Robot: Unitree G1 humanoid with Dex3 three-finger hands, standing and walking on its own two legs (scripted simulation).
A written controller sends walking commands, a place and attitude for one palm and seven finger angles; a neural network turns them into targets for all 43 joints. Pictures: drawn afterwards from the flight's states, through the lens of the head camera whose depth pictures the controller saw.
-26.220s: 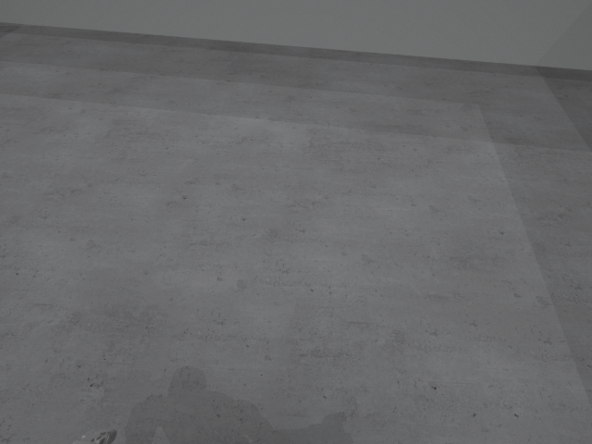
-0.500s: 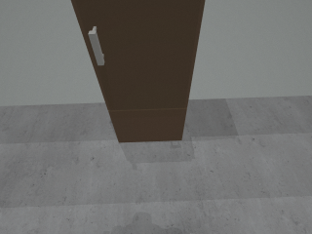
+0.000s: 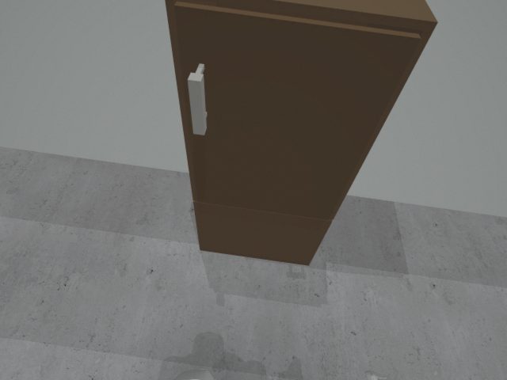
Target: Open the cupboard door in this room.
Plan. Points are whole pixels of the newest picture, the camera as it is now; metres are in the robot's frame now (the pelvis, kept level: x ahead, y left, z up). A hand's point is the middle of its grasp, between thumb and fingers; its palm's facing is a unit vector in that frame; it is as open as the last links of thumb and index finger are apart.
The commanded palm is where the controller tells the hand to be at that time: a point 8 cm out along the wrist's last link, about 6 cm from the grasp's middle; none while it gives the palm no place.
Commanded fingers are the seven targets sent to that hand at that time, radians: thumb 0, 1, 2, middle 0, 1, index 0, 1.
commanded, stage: come to a stop and stand still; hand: left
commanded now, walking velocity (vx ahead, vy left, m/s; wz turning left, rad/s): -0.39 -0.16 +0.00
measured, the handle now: (200, 99) +0.61 +0.19 +0.07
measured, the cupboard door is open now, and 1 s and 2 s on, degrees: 0 0 0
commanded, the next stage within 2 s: look again from close up in 1.02 s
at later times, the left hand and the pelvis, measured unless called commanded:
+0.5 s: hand (171, 379) +0.13 +0.15 -0.15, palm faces +0.00 -0.96 -0.30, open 7.4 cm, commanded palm none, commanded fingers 0.00 0.90 0.90 -0.20 -0.30 -0.20 -0.30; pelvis +0.05 -0.05 +0.00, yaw +0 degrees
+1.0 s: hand out of the picture +0.00 +0.16 -0.16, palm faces +0.08 -0.98 -0.19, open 7.4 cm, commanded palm none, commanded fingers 0.00 0.90 0.90 -0.20 -0.30 -0.20 -0.30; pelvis +0.01 -0.03 +0.02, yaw +1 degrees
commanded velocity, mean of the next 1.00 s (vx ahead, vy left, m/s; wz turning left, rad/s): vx -0.05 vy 0.01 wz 0.00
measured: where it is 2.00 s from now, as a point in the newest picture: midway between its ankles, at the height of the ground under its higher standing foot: outside the picture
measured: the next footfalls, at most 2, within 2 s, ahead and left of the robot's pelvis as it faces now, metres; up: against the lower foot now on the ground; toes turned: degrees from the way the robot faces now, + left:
right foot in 0.40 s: +0.11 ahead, -0.15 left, +0.00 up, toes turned -6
left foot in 0.88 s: +0.01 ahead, +0.09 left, +0.00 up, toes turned +0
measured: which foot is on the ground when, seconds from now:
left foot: down 0.00-0.42, up 0.44-0.86, down 0.88-1.00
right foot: up 0.00-0.38, down 0.40-0.88, up 0.90-1.00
